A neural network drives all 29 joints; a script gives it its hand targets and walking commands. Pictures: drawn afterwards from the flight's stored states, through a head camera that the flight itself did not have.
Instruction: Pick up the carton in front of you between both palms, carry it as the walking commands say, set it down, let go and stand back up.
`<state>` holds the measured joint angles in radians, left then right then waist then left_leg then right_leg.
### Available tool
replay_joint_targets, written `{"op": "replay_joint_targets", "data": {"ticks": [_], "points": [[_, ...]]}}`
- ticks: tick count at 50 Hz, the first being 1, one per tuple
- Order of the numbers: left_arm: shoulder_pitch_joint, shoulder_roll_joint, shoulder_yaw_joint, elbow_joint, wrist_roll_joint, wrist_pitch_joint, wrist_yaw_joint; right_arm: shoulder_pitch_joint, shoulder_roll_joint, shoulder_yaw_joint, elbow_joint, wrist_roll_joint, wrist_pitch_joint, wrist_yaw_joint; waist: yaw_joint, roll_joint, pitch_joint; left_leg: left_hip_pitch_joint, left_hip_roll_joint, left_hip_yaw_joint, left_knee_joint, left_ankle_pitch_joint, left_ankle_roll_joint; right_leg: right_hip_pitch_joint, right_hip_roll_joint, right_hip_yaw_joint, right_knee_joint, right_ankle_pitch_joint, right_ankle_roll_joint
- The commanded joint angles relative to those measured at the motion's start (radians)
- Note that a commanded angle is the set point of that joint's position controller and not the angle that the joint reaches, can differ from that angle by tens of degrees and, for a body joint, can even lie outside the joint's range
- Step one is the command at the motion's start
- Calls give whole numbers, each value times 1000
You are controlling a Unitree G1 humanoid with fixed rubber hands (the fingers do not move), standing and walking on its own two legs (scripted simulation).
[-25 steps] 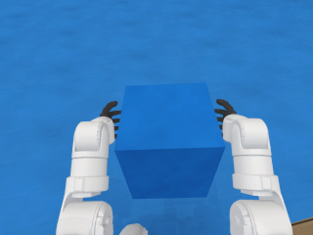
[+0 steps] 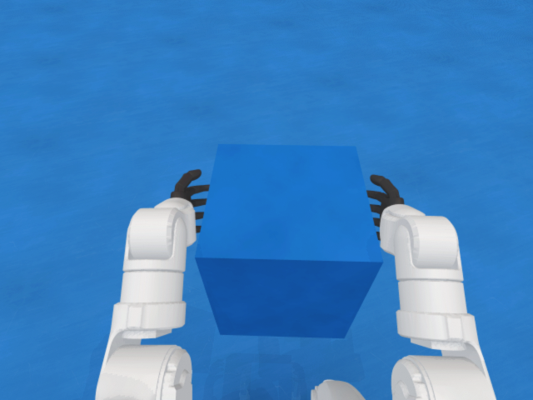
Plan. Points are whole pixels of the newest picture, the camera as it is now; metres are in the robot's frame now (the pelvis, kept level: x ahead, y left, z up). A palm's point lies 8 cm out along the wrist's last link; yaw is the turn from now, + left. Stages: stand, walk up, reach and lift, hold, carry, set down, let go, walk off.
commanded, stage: carry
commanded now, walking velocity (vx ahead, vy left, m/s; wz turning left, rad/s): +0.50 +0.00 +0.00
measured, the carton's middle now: (284, 245) +0.35 -0.01 +0.01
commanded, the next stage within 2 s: none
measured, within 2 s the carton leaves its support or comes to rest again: neither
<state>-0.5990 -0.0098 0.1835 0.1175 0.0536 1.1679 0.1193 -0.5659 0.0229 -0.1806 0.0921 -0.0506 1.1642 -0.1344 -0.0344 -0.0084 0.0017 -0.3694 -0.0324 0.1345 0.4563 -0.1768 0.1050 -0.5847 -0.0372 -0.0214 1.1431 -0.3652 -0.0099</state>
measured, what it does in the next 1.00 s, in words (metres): walks ahead: right foot, then left foot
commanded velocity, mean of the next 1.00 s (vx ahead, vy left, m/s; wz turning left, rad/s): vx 0.50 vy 0.00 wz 0.00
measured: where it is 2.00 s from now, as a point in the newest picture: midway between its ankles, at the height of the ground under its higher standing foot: (274, 164)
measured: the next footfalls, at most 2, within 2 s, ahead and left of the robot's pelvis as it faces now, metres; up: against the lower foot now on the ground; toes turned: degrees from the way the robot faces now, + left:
right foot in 0.30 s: +0.35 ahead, -0.14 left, +0.00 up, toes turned -8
left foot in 0.74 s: +0.65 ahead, +0.09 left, +0.00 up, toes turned +12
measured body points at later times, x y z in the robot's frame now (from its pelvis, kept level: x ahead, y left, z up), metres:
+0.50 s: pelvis +0.31 -0.06 +0.01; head +0.32 -0.07 +0.46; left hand +0.60 +0.11 +0.09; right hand +0.61 -0.20 +0.08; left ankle +0.31 +0.09 -0.67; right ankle +0.31 -0.13 -0.74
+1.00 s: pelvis +0.62 +0.00 +0.01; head +0.60 +0.01 +0.46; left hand +0.89 +0.14 +0.08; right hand +0.88 -0.16 +0.08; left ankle +0.61 +0.08 -0.74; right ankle +0.65 -0.16 -0.67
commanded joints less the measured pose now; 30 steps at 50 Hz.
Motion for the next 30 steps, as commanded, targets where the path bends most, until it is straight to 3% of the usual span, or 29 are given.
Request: {"op": "replay_joint_targets", "data": {"ticks": [1, 6, 11, 13, 14, 15, 16, 17, 19, 20, 21, 23, 26, 30], "points": [[-682, -1123, -659, -186, -404, -41, -191, -805, 1120, 688, -220, 493, -36, 251, 9, 105, -512, 464, 303, -318, -175, 237, 102, -90, -37, -8, -128, 39, 25], [-596, -1092, -691, -207, -376, -25, -189, -682, 1067, 679, -210, 452, -13, 264, 3, 141, -466, 558, 256, -194, -160, 481, 54, -96, -20, -73, -386, 199, 28], [-493, -1087, -708, -221, -370, 15, -220, -507, 1035, 656, -194, 371, 26, 275, 3, 170, -384, 599, 219, -85, -115, 654, 1, 13, 31, -147, -670, 334, 17], [-436, -1089, -709, -219, -365, 31, -238, -444, 1028, 658, -203, 344, 39, 278, 25, 172, -408, 532, 200, -21, 29, 740, -42, 240, 70, -205, -800, 382, -2], [-410, -1092, -708, -219, -361, 37, -247, -413, 1027, 663, -210, 338, 46, 280, 35, 138, -453, 404, 183, 11, 147, 644, -75, 457, 48, -199, -816, 393, -17], [-359, -1089, -698, -220, -360, 42, -256, -410, 1021, 668, -229, 338, 51, 283, 59, 43, -522, 199, 170, 5, 330, 308, -103, 700, -122, 4, -771, 390, -51], [-354, -1060, -685, -216, -336, 41, -260, -420, 1058, 690, -244, 354, 65, 289, 62, -192, -587, -132, 61, -15, 578, -26, -131, 966, -369, 399, -748, 452, -203], [-318, -1075, -688, -223, -340, 39, -262, -417, 1060, 696, -265, 359, 66, 295, 60, -276, -538, -345, 3, -82, 733, -339, -121, 977, -395, 521, -806, 473, -268], [-308, -1119, -709, -317, -349, 36, -270, -395, 1101, 717, -301, 367, 52, 299, 55, -102, -471, -367, 105, -145, 745, -290, -95, 844, -342, 357, -826, 472, -205], [-318, -1132, -726, -365, -354, 31, -274, -381, 1115, 729, -329, 366, 43, 298, 49, -57, -430, -344, 137, -145, 672, -228, -99, 763, -316, 276, -860, 442, -163], [-309, -1134, -739, -405, -359, 27, -278, -355, 1124, 745, -352, 364, 36, 295, 47, -69, -418, -300, 148, -131, 596, -187, -109, 703, -290, 204, -892, 409, -136], [-239, -1120, -762, -454, -359, 20, -285, -282, 1123, 771, -395, 351, 21, 285, 49, -117, -419, -250, 131, -87, 495, -138, -128, 666, -256, 113, -919, 400, -128], [-110, -1109, -765, -473, -365, 22, -303, -180, 1083, 792, -466, 325, 19, 272, 47, -129, -383, -249, 125, -40, 337, -41, -147, 653, -224, 29, -942, 405, -135], [-28, -1025, -761, -479, -357, 44, -304, -94, 1028, 791, -472, 327, 45, 276, 51, -146, -304, -211, 106, 14, 156, 86, -134, 636, -201, -36, -939, 479, -113]]}}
